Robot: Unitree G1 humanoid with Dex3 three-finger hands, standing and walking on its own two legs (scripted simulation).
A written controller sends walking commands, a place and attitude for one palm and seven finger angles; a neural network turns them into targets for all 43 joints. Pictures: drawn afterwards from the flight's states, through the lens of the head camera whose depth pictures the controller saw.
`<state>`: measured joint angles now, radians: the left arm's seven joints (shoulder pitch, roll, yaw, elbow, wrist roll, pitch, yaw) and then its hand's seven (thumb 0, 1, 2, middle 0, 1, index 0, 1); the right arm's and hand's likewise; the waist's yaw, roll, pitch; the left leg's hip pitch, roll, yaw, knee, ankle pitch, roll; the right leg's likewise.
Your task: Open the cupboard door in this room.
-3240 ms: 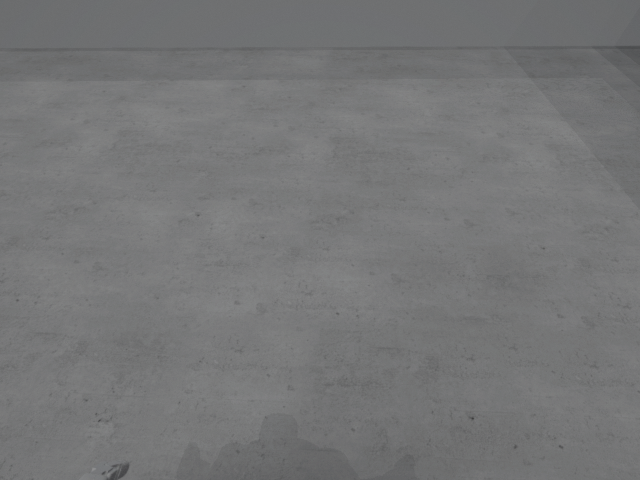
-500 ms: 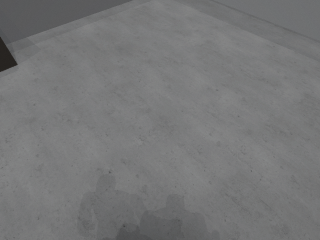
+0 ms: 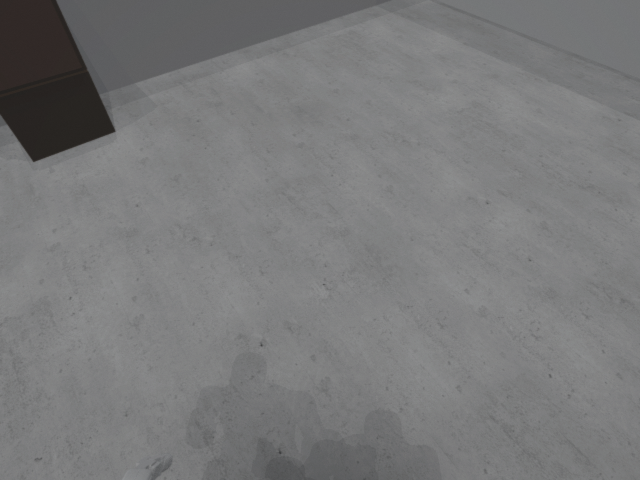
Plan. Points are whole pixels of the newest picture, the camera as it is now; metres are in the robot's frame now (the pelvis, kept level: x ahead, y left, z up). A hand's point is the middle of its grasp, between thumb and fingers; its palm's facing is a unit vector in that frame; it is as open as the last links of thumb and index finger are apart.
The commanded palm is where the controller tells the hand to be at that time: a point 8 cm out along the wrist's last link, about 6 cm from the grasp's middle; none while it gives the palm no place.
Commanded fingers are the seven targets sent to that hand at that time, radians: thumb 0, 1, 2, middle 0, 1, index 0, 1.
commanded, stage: turn or walk to find it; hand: left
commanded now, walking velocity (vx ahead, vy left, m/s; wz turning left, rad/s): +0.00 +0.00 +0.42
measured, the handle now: out of the picture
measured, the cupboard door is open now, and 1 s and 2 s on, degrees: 0 0 0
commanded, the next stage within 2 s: stand and wait in 0.18 s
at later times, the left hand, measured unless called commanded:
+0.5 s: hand out of the picture -0.06 +0.19 -0.19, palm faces +0.21 -0.95 -0.21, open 7.4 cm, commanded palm none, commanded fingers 0.00 0.90 0.90 -0.20 -0.30 -0.20 -0.30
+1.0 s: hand out of the picture -0.06 +0.17 -0.16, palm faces +0.27 -0.93 -0.24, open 7.3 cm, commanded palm none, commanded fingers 0.00 0.90 0.90 -0.20 -0.30 -0.20 -0.30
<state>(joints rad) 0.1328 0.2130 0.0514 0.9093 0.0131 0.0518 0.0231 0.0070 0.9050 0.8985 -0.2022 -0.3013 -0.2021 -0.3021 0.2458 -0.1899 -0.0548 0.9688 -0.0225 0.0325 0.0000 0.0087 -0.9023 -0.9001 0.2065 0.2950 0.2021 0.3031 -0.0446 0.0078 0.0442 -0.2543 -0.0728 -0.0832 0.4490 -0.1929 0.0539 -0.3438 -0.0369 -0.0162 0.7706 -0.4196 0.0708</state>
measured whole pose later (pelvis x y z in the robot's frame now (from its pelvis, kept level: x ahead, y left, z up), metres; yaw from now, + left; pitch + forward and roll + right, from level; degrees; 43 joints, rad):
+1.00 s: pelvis -0.06 -0.02 +0.00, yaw +15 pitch -2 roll +1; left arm 0.25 0.15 0.01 1.03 0.03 0.00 0.03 0.01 0.91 0.90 -0.21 -0.30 -0.21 -0.30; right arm 0.22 -0.21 -0.06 1.07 -0.01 0.05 0.00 0.01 -0.91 -0.90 0.20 0.29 0.20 0.30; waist 0.00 0.04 0.02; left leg -0.33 0.02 -0.01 0.79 -0.41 -0.02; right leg -0.19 -0.03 -0.09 0.50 -0.28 -0.02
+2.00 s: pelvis -0.15 -0.01 -0.01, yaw +37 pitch +0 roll -1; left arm 0.22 0.26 0.06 0.98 0.02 0.06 0.01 0.01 0.90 0.90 -0.20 -0.30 -0.20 -0.30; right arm 0.16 -0.19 -0.04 0.95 -0.02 0.02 0.00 0.01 -0.91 -0.90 0.20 0.29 0.20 0.30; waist 0.01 -0.04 0.08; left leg -0.26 0.00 0.03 0.53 -0.27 0.04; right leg -0.45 -0.09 -0.07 1.07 -0.45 0.07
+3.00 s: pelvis -0.15 +0.00 +0.00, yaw +59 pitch +0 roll +0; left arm 0.19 0.24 0.04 0.97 0.02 0.05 0.02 0.01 0.91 0.90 -0.20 -0.30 -0.20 -0.30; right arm 0.15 -0.18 -0.03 0.97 -0.02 0.01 0.00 0.01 -0.90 -0.90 0.20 0.29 0.20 0.30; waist 0.01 -0.01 0.06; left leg -0.20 -0.01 0.01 0.46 -0.27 0.02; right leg -0.38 -0.08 -0.05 0.85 -0.44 0.07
